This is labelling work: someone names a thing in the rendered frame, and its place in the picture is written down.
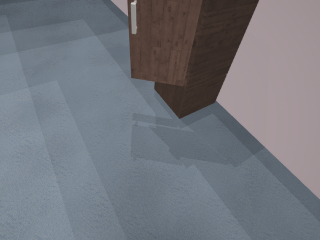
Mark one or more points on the cupboard door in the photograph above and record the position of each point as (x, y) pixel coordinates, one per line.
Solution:
(161, 48)

